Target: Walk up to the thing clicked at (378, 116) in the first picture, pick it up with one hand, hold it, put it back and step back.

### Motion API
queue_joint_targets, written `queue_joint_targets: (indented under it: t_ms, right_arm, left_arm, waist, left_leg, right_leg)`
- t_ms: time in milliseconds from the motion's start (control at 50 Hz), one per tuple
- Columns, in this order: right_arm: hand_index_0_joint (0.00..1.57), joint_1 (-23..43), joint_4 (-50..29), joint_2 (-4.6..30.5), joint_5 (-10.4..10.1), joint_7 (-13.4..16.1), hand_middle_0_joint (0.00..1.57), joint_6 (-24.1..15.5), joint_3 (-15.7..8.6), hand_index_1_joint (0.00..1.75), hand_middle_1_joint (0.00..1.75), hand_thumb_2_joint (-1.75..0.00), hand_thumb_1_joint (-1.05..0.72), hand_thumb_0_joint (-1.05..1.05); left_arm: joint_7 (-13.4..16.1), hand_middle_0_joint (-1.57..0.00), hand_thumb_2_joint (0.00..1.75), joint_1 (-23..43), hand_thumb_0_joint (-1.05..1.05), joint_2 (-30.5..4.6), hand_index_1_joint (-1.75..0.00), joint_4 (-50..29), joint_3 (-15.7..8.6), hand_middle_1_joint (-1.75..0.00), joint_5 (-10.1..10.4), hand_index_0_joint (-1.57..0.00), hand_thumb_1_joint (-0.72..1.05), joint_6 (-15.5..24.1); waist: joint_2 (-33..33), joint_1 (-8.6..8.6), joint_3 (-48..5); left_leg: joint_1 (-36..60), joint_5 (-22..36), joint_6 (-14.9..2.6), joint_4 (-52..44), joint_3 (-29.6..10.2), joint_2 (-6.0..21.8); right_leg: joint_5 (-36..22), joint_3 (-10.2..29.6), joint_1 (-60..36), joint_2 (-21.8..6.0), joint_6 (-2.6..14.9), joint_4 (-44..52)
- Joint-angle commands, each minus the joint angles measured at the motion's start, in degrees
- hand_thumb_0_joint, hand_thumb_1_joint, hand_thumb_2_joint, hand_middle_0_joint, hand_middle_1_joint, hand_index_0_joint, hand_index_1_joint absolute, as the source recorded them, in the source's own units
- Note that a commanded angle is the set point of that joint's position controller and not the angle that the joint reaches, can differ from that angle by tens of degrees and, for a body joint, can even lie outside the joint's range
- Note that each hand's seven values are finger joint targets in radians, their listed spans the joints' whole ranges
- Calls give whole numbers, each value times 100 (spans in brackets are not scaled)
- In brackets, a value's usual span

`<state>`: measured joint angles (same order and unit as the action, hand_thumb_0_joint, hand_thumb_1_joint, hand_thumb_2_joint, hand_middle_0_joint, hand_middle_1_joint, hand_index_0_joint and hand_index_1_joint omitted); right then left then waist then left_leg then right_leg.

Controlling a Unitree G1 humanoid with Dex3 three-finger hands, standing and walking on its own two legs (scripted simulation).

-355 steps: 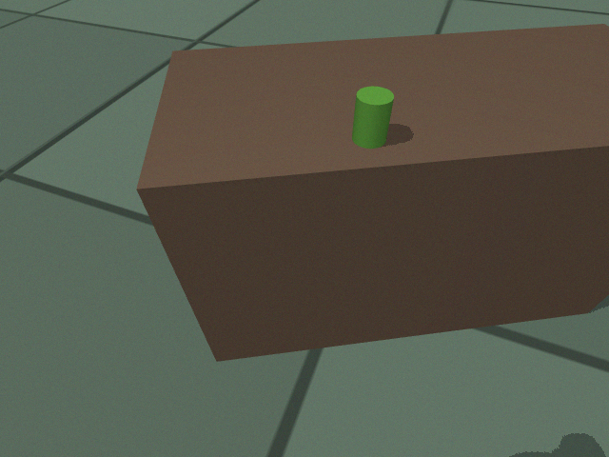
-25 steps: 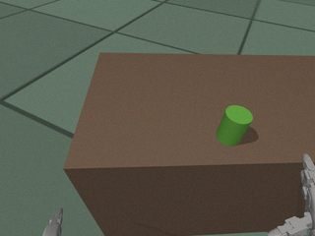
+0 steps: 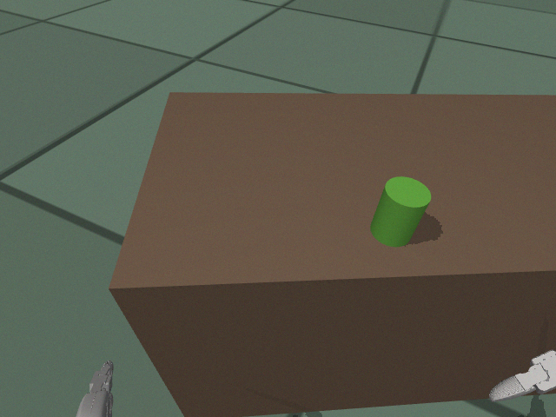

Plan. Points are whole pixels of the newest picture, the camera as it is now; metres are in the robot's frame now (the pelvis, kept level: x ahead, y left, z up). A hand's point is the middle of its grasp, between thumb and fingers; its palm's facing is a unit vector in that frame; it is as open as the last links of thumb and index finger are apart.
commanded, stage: rise first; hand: right
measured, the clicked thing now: (398, 212) +0.42 -0.21 +0.07
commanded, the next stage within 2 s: go down in 0.52 s
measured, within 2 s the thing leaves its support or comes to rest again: neither
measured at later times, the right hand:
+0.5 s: hand out of the picture +0.19 -0.26 +0.19, palm faces +0.41 +0.79 -0.46, open 17.6 cm
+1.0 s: hand out of the picture +0.22 -0.30 +0.20, palm faces +0.41 +0.82 -0.40, open 17.3 cm
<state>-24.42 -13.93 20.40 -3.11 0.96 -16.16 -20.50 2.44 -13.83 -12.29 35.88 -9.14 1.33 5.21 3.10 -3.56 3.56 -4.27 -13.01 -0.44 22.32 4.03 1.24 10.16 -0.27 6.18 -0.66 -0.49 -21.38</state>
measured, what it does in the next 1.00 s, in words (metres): stands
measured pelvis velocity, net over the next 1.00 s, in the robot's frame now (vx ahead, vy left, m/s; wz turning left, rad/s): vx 0.00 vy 0.00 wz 0.00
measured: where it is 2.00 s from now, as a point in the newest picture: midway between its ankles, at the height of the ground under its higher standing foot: outside the picture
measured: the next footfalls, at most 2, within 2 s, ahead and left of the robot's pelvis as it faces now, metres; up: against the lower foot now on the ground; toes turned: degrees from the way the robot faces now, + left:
none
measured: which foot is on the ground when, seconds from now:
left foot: down 0.00-1.00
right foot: down 0.00-1.00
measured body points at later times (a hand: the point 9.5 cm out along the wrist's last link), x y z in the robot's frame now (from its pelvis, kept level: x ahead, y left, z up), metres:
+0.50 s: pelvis +0.00 +0.00 +0.00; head -0.01 +0.02 +0.45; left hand +0.16 +0.26 -0.09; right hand +0.16 -0.30 +0.21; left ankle +0.00 +0.11 -0.74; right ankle +0.02 -0.13 -0.74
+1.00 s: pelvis +0.00 +0.00 +0.00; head -0.02 +0.01 +0.45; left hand +0.17 +0.27 -0.09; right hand +0.19 -0.34 +0.22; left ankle +0.00 +0.11 -0.74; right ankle +0.02 -0.13 -0.74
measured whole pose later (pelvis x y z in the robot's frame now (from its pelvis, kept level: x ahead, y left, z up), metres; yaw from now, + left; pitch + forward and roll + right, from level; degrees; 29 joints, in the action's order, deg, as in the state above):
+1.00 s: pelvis +0.00 +0.00 +0.00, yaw +0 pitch -4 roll +0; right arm -9.4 -3.5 25.1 -7.3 -8.5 -19.5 -29.7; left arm 5.7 -8.6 -12.5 44.3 -9.0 1.2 5.3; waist 2.0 -2.7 1.2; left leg -5.9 -13.0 -0.4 23.2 4.1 1.0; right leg 10.6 -0.1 8.2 -0.9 -0.5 -23.0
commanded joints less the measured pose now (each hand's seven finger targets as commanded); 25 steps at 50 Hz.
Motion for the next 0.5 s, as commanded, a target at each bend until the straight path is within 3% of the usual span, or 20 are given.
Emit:
queue_joint_targets:
  t_ms: [0, 20, 60, 80, 140, 180, 220, 240, 280, 320, 340, 380, 400, 420, 460, 480]
  right_arm:
    - [5, 581, -1211, 1119, -88, 105, 4, -445, -739, 6, 6, -3, 58, 0]
    - [5, 618, -1210, 1171, -106, 98, 4, -476, -815, 6, 6, -3, 59, 0]
    - [5, 554, -1324, 1092, -113, 66, 4, -520, -722, 6, 6, -3, 59, 0]
    - [5, 524, -1246, 1141, -100, 76, 4, -521, -788, 6, 6, -3, 59, 0]
    - [5, 612, -1433, 1210, -109, 74, 4, -568, -870, 6, 6, -3, 60, 0]
    - [5, 612, -1450, 1235, -121, 80, 4, -587, -925, 6, 6, -4, 58, 0]
    - [5, 635, -1510, 1197, -105, 72, 4, -604, -873, 6, 6, -4, 58, 0]
    - [5, 647, -1520, 1256, -108, 80, 4, -618, -960, 6, 6, -4, 58, 0]
    - [5, 731, -1582, 1297, -115, 94, 4, -645, -998, 6, 6, -4, 58, 0]
    - [5, 659, -1559, 1233, -107, 72, 4, -676, -958, 6, 6, -4, 57, 0]
    - [5, 697, -1489, 1231, -112, 68, 5, -693, -950, 6, 6, -4, 57, 0]
    - [5, 758, -1515, 1341, -112, 77, 4, -695, -1043, 6, 6, -5, 57, 0]
    - [5, 762, -1552, 1222, -122, 59, 5, -698, -923, 6, 6, -5, 57, 0]
    - [5, 765, -1585, 1246, -125, 45, 4, -721, -976, 6, 6, -5, 58, 0]
    - [5, 723, -1602, 1301, -123, 51, 4, -715, -1049, 6, 6, -5, 57, 0]
    - [5, 703, -1687, 1265, -124, 46, 5, -726, -992, 6, 6, -5, 56, 0]
  left_arm:
    - [40, -6, 4, 492, 0, -732, -5, -946, -221, -4, 20, -5, -56, 389]
    - [47, -5, 4, 429, 0, -834, -5, -992, -316, -4, 33, -5, -55, 396]
    - [-3, -5, 4, 367, 0, -650, -5, -845, -128, -4, 45, -5, -56, 378]
    - [15, -5, 5, 442, 0, -813, -5, -896, -311, -4, 46, -5, -56, 383]
    - [-14, -5, 5, 431, 0, -742, -5, -787, -240, -4, 46, -5, -56, 369]
    - [9, -5, 5, 541, 0, -890, -5, -833, -411, -5, 39, -5, -56, 387]
    - [-4, -5, 6, 573, 0, -713, -5, -773, -240, -5, 29, -5, -56, 382]
    - [-5, -5, 6, 606, 0, -680, -5, -644, -249, -5, 34, -5, -56, 372]
    - [20, -5, 7, 718, 0, -909, -6, -788, -430, -5, 19, -5, -56, 397]
    - [-7, -5, 7, 677, 0, -630, -6, -808, -165, -5, 20, -5, -56, 394]
    - [-9, -5, 6, 652, 0, -573, -6, -707, -144, -5, 25, -5, -56, 391]
    - [36, -5, 7, 637, 0, -922, -6, -797, -450, -5, 15, -5, -56, 395]
    - [19, -5, 7, 594, 0, -878, -6, -698, -389, -5, 20, -5, -56, 386]
    - [5, -5, 7, 576, 0, -692, -6, -592, -243, -5, 27, -5, -56, 388]
    - [19, -5, 8, 557, 0, -827, -6, -715, -421, -5, 38, -5, -56, 403]
    - [0, -6, 8, 546, 0, -816, -6, -690, -357, -6, 27, -5, -56, 400]
  waist:
    - [-184, 11, -398]
    - [-230, 8, -346]
    - [-62, -17, -294]
    - [-117, 1, -383]
    - [11, -39, -374]
    - [15, -4, -435]
    - [-19, -23, -421]
    - [82, -55, -380]
    - [-15, -20, -454]
    - [-159, -60, -405]
    - [-144, -37, -330]
    - [-106, 30, -413]
    - [-53, 32, -327]
    - [9, -36, -278]
    - [-106, 9, -484]
    - [-76, -14, -481]
  left_leg:
    - [-226, 233, -6, -536, -32, -3]
    - [-243, 232, -15, -526, -14, -30]
    - [-220, 303, -28, -494, 2, -46]
    - [-188, 371, -32, -461, 14, -64]
    - [-151, 424, -45, -454, 7, -66]
    - [-129, 492, -38, -454, 8, -62]
    - [-134, 510, -34, -452, 0, -66]
    - [-149, 480, -40, -464, -16, -58]
    - [-130, 353, -41, -485, -4, -63]
    - [-145, 289, -16, -538, -24, -37]
    - [-187, 245, -9, -561, -51, -15]
    - [-208, 220, -15, -545, -44, -35]
    - [-278, 197, -30, -529, -24, -55]
    - [-264, 147, -37, -527, -13, -62]
    - [-179, 368, -27, -483, 2, -68]
    - [-166, 414, -28, -475, 5, -67]
  right_leg:
    - [-293, -184, -97, 156, 187, 351]
    - [-287, -174, -77, 128, 193, 381]
    - [-339, -180, -25, 132, 176, 409]
    - [-416, -157, -72, 98, 170, 409]
    - [-448, -156, -25, 102, 160, 419]
    - [-510, -159, -66, 113, 157, 393]
    - [-533, -156, -63, 108, 164, 379]
    - [-505, -164, -42, 118, 165, 375]
    - [-383, -158, -50, 122, 160, 393]
    - [-358, -185, -35, 156, 178, 357]
    - [-322, -199, -22, 169, 187, 340]
    - [-278, -182, -85, 141, 183, 387]
    - [-253, -182, -99, 129, 170, 418]
    - [-216, -163, -57, 123, 171, 424]
    - [-422, -159, -113, 119, 167, 389]
    - [-466, -169, -118, 126, 166, 379]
